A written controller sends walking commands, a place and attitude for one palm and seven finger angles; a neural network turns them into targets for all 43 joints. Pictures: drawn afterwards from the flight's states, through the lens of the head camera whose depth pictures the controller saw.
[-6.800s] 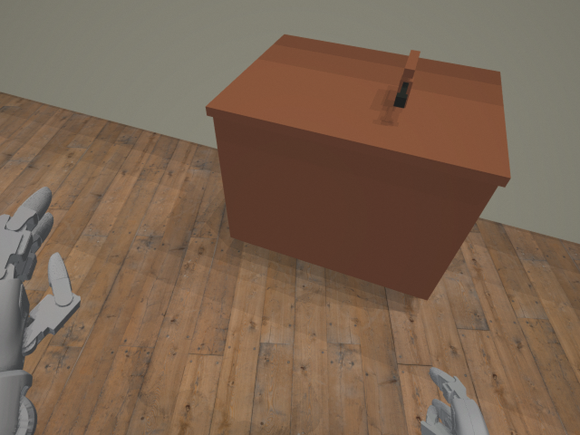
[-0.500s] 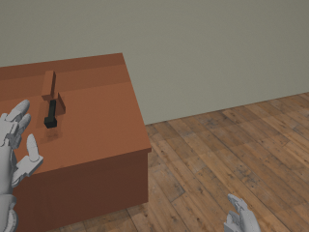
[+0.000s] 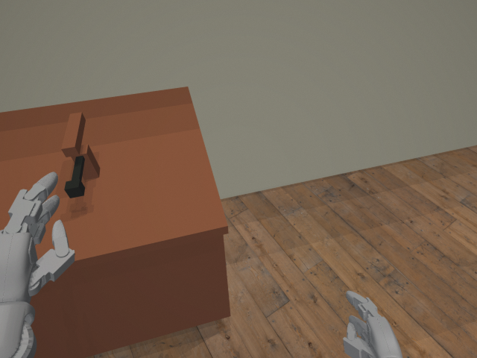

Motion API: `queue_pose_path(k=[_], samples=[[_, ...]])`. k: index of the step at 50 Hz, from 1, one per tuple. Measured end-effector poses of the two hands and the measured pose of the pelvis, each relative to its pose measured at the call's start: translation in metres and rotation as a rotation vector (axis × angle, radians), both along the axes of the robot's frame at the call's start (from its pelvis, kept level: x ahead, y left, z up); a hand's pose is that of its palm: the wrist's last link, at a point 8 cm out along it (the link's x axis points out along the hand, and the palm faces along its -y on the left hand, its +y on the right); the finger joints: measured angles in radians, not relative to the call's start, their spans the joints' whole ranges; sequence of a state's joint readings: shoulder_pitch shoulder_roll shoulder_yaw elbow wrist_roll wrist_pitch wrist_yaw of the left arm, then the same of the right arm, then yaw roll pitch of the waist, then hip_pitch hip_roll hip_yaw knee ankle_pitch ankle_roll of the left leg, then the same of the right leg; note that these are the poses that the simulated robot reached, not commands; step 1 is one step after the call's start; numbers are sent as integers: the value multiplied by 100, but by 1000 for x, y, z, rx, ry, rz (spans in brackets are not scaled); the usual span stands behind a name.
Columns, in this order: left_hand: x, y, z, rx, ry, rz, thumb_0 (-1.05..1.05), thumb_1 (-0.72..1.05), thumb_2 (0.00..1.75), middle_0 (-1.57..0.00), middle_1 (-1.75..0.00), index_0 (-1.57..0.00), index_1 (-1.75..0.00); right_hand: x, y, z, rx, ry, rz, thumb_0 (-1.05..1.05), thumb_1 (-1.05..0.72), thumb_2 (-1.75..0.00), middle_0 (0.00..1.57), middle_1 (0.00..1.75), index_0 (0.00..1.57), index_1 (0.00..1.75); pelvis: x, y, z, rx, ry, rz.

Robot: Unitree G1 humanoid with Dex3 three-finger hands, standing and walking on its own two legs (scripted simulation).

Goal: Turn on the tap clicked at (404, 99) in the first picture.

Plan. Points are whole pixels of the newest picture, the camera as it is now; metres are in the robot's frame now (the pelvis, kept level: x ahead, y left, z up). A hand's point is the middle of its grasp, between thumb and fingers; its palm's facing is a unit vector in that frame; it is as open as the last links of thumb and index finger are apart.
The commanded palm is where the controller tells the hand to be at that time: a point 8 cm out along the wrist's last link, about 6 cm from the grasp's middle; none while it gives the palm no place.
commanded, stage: turn the palm inward beside the body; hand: left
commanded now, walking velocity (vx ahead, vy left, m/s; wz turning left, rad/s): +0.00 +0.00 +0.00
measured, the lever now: (75, 188) +0.42 +0.39 +0.02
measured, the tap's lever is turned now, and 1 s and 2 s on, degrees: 0 0 0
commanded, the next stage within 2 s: reach beside the lever's end, fingers flat in 1.90 s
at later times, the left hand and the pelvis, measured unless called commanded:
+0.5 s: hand (69, 261) +0.20 +0.23 +0.15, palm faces +0.45 -0.84 -0.29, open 7.4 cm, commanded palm +0.15 +0.27 +0.16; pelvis +0.01 -0.03 -0.01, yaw +1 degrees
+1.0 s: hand (70, 276) +0.19 +0.23 +0.13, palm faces +0.47 -0.86 -0.20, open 7.4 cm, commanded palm +0.13 +0.27 +0.14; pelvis +0.00 -0.01 -0.01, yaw +2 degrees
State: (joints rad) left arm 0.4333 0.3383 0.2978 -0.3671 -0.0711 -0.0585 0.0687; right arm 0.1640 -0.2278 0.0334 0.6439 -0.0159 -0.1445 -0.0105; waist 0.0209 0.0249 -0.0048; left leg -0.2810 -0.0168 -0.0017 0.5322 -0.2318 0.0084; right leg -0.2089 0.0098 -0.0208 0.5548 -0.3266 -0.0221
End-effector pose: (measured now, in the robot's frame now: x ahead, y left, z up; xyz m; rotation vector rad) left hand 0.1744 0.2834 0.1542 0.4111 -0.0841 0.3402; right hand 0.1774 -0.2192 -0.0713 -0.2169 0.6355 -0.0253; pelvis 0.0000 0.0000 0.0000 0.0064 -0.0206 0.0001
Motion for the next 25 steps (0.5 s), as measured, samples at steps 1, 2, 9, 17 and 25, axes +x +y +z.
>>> queue_pose_path(k=[1, 2, 9, 17, 25], samples=[[-5, -2, 1, 9, -21, 6, 2, 89, 90, -21, -30, -21, -30, 1, -2, 0, -7, -4, 7, 1, -90, -90, 21, 30, 20, 30, 0, -3, -1, -1, 0, 4], [-9, -3, 4, 18, -50, 17, 2, 89, 90, -21, -30, -21, -30, 3, -5, -1, -13, -6, 15, 1, -90, -90, 21, 30, 20, 30, 0, -6, -2, -2, 1, 9], [-22, 8, 19, 11, -142, 131, 1, 89, 90, -21, -30, -21, -30, 12, -19, -10, -21, -15, 35, 1, -90, -90, 20, 30, 20, 30, -1, -23, -7, -8, 4, 37], [-14, -10, 6, -43, -43, 79, 1, 89, 90, -21, -30, -21, -30, 18, -34, -9, -10, -63, -10, 1, -90, -90, 20, 30, 20, 30, 5, -33, -7, 2, 18, 28], [-20, -13, 4, -71, -76, 102, 1, 89, 90, -21, -30, -21, -30, 13, -42, -10, -16, -66, -34, 1, -90, -90, 20, 30, 20, 30, 9, -34, -9, 3, 27, 25]])
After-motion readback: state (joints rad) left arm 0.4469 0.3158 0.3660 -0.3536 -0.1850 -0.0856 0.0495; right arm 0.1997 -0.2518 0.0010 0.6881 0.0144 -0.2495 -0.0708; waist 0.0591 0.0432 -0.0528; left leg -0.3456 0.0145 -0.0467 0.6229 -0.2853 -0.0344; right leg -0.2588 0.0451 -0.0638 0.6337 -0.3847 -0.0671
